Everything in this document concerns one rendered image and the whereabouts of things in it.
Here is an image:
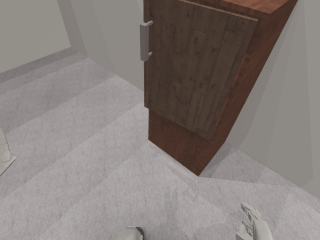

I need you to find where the robot left thigh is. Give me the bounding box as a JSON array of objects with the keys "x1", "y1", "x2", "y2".
[{"x1": 113, "y1": 229, "x2": 143, "y2": 240}]

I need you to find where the cupboard door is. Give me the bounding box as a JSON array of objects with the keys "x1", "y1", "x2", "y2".
[{"x1": 143, "y1": 0, "x2": 258, "y2": 140}]

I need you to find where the robot left hand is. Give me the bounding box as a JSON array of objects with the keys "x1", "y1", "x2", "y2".
[{"x1": 0, "y1": 127, "x2": 16, "y2": 176}]

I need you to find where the left robot shin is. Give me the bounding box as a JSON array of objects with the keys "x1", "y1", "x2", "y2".
[{"x1": 126, "y1": 226, "x2": 139, "y2": 232}]

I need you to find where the robot right hand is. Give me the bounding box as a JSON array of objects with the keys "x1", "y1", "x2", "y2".
[{"x1": 235, "y1": 202, "x2": 274, "y2": 240}]

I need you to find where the handle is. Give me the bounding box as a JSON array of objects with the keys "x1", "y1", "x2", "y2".
[{"x1": 140, "y1": 21, "x2": 153, "y2": 62}]

